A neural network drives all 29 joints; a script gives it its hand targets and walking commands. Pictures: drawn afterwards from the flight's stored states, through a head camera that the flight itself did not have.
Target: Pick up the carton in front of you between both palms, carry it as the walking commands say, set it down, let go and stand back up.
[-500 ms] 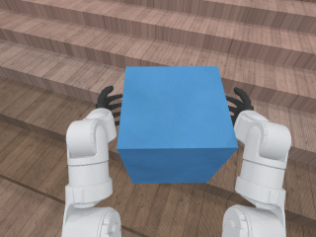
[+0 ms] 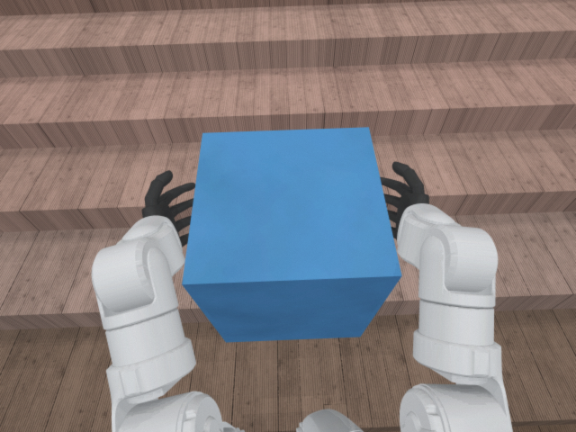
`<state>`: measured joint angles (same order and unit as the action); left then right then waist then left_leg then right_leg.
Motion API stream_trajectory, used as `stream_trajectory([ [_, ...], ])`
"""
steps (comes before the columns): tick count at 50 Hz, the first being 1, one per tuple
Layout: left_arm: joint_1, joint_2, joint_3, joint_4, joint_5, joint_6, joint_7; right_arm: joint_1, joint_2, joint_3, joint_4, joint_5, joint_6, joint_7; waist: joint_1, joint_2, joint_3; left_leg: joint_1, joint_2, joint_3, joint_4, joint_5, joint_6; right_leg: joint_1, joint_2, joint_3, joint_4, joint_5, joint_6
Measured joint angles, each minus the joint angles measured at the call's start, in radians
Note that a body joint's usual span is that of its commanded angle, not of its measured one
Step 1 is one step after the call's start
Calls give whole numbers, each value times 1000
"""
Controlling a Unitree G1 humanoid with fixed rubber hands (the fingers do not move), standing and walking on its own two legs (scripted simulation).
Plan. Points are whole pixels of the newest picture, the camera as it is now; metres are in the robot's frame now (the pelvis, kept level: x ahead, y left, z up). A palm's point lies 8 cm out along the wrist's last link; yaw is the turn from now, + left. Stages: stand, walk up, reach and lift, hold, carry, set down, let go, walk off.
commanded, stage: carry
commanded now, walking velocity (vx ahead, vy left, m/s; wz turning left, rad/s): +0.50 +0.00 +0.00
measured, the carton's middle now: (289, 246) +0.36 -0.06 +0.05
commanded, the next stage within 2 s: none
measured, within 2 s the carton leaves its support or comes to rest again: neither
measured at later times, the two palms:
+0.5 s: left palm (129, 25) +0.62 +0.10 +0.26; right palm out of the picture +0.67 -0.20 +0.25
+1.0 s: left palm out of the picture +0.97 +0.06 +0.35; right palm out of the picture +0.93 -0.23 +0.35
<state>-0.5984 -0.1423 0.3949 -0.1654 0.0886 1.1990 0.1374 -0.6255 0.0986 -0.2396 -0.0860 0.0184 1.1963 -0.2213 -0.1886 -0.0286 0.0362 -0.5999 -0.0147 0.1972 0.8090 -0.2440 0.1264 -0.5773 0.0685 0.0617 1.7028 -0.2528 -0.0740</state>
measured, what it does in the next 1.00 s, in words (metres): climbs: right foot 0.11 m higher, then left foot 0.11 m higher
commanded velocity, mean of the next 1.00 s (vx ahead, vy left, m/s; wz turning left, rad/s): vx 0.50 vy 0.00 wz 0.00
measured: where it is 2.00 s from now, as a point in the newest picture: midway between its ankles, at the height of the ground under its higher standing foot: (253, 104)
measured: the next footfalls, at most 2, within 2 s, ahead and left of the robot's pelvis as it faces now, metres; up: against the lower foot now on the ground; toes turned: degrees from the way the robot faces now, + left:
right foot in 0.30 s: +0.37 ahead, -0.19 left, +0.11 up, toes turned -5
left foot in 0.82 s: +0.73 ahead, +0.04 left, +0.22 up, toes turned +5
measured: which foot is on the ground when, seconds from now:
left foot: down 0.00-0.34, up 0.36-0.80, down 0.82-1.00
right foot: up 0.00-0.28, down 0.30-0.84, up 0.86-1.00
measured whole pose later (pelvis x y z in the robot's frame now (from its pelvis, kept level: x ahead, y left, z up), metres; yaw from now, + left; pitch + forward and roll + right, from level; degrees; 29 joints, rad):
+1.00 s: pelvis +0.60 -0.04 +0.23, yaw -1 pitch +3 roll +3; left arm -0.59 -0.15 0.39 -0.14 0.10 1.21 0.14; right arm -0.63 0.10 -0.25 -0.04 0.02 1.20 -0.22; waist -0.15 -0.04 0.01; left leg -0.56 -0.03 0.17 0.77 -0.27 0.10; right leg -0.64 0.05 0.04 1.70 -0.26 -0.08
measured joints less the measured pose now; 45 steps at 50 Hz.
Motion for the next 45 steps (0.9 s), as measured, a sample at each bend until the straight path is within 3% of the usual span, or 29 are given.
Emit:
stream_trajectory([
  [2,25,-16,-5,-40,15,-14,-1,0,-3,1,-4,18,-15,0,6,8,6,83,0,-10,-77,-22,-40,-117,-12,-23,36,-64,-20],
  [5,41,-8,-23,-89,12,-23,1,-16,-6,9,-17,31,-33,3,23,16,-6,185,10,-24,-169,-42,-55,-268,-59,-50,15,-183,-37],
  [8,40,25,-43,-106,-10,-14,6,-35,-4,17,-24,23,-32,6,37,10,-41,270,25,-51,-238,-61,-71,-447,-110,-50,146,-303,-48],
  [10,33,37,-58,-92,-22,-1,12,-34,-8,13,-26,16,-17,10,55,7,-63,344,45,-77,-303,-70,-93,-540,-150,-56,150,-318,-44],
  [13,20,38,-77,-53,-31,25,21,-26,-16,-7,-22,3,15,23,106,22,-96,475,96,-97,-460,-47,-111,-530,-197,-124,-197,-178,-36],
  [15,-2,40,-95,-7,-43,36,26,-19,-20,-36,-21,-7,33,34,153,35,-124,525,140,-83,-509,-20,-127,-430,-185,-174,-406,-128,-44],
  [16,-14,40,-106,24,-44,33,32,-13,-22,-52,-19,-11,39,38,191,43,-132,516,169,-69,-464,-6,-130,-343,-151,-197,-469,-192,-51],
  [17,-30,42,-117,56,-45,32,39,-6,-22,-70,-17,-17,42,43,227,32,-134,473,191,-62,-339,42,-132,-227,-117,-206,-601,-120,-52],
  [18,-40,38,-122,79,-45,27,46,-10,-28,-81,-12,-25,45,53,270,44,-122,420,210,-94,-151,79,-122,-166,-89,-214,-661,-94,-31],
  [20,-41,31,-140,103,-57,9,68,-16,-30,-104,2,-55,35,67,325,64,-94,251,128,-238,338,16,-125,-114,-67,-216,-699,-136,-12],
  [21,-32,28,-149,108,-66,5,79,-10,-24,-119,0,-70,32,69,343,72,-81,176,73,-274,548,-10,-113,-81,-61,-215,-736,-139,-6],
  [24,-5,26,-145,86,-96,-2,90,20,21,-144,-46,-91,29,75,361,75,-50,-8,-21,-251,858,-47,-70,42,-52,-205,-900,-99,9],
  [27,-17,38,-134,53,-126,-23,83,36,44,-127,-117,-100,7,69,354,56,-25,-161,-31,-192,885,-90,-44,166,-56,-193,-1051,-70,8],
  [30,-40,51,-135,27,-139,-38,75,31,35,-101,-161,-102,-6,59,340,51,-32,-300,3,-161,856,-139,-33,269,-61,-178,-1151,-69,10],
  [34,-55,55,-139,27,-130,-16,72,24,6,-76,-160,-94,19,50,314,57,-80,-500,58,-148,973,-250,-26,416,-75,-146,-1265,-96,32],
  [36,-55,61,-131,32,-126,8,70,12,-1,-67,-136,-86,39,47,286,54,-100,-553,92,-120,864,-236,-33,504,-96,-132,-1354,-94,45],
  [38,-56,66,-115,41,-122,31,66,-3,-6,-58,-103,-71,57,44,249,42,-121,-529,112,-68,622,-151,-27,592,-126,-134,-1461,-71,58],
  [40,-52,65,-91,52,-110,45,57,-21,-13,-46,-55,-53,66,40,202,37,-138,-432,94,-25,397,-56,-8,640,-154,-156,-1487,-50,57],
  [42,-33,59,-67,56,-86,53,47,-34,-12,-25,4,-51,60,23,131,39,-135,-244,43,-14,201,-39,-14,599,-188,-180,-1300,-32,57],
  [43,-36,59,-56,62,-74,53,37,-41,-9,-22,24,-50,54,17,90,27,-114,-202,23,-8,171,18,-17,526,-200,-151,-1090,26,57],
  [45,-43,60,-35,76,-41,39,24,-47,-5,-12,53,-41,33,2,43,6,-74,-150,1,-10,154,-30,5,308,-125,-20,-555,34,55],
])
